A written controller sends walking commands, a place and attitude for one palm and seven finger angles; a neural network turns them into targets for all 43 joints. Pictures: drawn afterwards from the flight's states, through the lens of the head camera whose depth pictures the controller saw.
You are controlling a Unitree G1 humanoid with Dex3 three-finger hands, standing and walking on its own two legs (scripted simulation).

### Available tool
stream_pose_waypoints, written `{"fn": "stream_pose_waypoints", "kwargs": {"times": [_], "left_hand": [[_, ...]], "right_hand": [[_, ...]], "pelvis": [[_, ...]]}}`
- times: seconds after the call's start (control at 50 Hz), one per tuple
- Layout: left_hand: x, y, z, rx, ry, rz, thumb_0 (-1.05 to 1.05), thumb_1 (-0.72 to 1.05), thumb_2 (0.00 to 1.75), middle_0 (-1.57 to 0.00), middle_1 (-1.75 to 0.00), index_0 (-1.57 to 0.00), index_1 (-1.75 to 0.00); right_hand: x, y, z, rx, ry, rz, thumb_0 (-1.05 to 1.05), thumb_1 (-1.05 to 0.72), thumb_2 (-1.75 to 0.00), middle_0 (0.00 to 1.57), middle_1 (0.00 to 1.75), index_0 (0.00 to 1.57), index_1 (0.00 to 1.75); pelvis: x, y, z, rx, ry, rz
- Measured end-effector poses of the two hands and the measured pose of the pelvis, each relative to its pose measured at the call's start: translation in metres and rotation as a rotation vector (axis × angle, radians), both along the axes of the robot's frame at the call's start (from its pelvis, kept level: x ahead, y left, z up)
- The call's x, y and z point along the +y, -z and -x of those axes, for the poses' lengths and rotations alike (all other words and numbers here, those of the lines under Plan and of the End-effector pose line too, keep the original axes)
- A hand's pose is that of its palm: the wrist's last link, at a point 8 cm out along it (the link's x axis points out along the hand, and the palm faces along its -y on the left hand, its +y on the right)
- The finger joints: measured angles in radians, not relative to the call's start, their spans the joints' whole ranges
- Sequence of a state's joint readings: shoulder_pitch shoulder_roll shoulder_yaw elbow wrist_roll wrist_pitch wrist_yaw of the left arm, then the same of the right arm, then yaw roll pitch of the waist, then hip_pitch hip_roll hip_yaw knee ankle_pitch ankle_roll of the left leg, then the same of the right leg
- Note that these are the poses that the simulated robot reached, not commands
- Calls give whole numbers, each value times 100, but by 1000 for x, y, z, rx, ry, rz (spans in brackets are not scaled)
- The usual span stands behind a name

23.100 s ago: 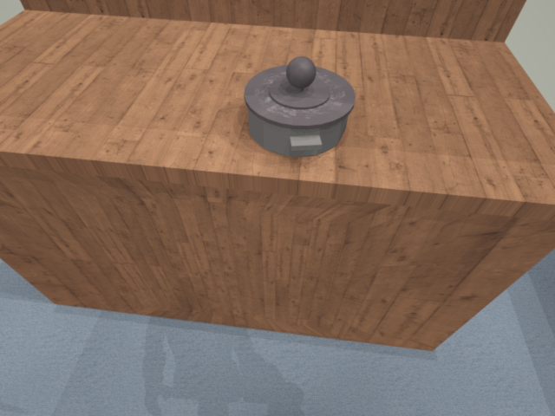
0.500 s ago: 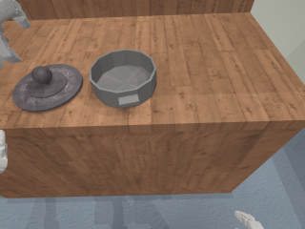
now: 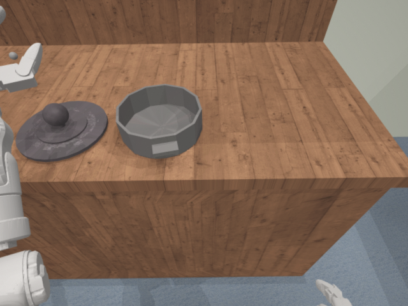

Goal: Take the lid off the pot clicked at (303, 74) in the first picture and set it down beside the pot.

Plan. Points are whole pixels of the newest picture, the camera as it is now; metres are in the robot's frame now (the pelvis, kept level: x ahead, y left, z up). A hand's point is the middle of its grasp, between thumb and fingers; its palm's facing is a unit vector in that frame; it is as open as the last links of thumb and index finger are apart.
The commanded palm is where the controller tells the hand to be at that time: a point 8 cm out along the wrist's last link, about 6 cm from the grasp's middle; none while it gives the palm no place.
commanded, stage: draw the hand back to the body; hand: left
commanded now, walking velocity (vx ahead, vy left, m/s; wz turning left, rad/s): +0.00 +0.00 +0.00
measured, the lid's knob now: (55, 114) +0.48 +0.37 +0.11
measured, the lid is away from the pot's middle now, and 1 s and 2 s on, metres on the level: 0.24 0.24 0.24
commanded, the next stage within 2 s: step back with the hand held close in 1.26 s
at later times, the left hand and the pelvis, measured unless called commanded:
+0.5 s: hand out of the picture +0.27 +0.27 +0.31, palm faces +0.53 -0.83 -0.17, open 7.7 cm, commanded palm +0.21 +0.30 +0.29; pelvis -0.01 +0.00 +0.00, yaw +1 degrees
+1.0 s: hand out of the picture +0.18 +0.26 +0.29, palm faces +0.53 -0.81 -0.26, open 7.4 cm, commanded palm +0.11 +0.30 +0.28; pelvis -0.03 +0.01 +0.00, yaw +1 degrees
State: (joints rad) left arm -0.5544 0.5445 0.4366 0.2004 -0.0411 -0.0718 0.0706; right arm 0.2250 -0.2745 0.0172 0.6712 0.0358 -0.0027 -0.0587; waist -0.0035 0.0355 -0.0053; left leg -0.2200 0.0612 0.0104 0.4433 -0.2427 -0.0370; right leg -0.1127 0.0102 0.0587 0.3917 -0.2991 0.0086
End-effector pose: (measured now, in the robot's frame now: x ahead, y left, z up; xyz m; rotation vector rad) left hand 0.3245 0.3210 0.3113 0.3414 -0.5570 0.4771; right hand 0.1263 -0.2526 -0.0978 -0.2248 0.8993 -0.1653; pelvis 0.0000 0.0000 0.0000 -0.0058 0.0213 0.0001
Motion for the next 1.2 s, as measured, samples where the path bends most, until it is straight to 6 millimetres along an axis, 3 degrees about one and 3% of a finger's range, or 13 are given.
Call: {"fn": "stream_pose_waypoints", "kwargs": {"times": [0.14, 0.4, 0.64, 0.88, 1.2], "left_hand": [[-4, 1, 30, -42, -8, -26, 0, 32, 91, -37, -46, -37, -45], [-11, 6, 80, -78, -3, -47, 1, 66, 91, -28, -36, -28, -36], [-13, 13, 126, -105, -7, -64, 1, 86, 90, -22, -31, -22, -31], [-20, 19, 169, -110, 5, -119, 1, 88, 90, -21, -30, -21, -30], [-29, 26, 225, -76, -2, -193, 1, 88, 90, -22, -30, -22, -30]], "right_hand": [[4, -5, -23, -60, -32, -9, 1, -91, -90, 20, 30, 20, 30], [35, -20, -56, -176, -109, -49, 1, -91, -90, 20, 30, 21, 30], [45, -22, -47, -184, -126, -43, 1, -90, -90, 20, 30, 21, 30], [47, -24, -35, -200, -120, -31, 2, -91, -90, 20, 30, 21, 30], [64, -30, -33, -243, -165, -37, 2, -90, -90, 20, 30, 21, 30]], "pelvis": [[-1, 0, -1, -12, -3, -2], [-1, -2, 4, -45, -8, -2], [4, -3, 13, -73, -9, 0], [9, -3, 21, -96, -8, 4], [13, -3, 32, -118, -21, 9]]}}
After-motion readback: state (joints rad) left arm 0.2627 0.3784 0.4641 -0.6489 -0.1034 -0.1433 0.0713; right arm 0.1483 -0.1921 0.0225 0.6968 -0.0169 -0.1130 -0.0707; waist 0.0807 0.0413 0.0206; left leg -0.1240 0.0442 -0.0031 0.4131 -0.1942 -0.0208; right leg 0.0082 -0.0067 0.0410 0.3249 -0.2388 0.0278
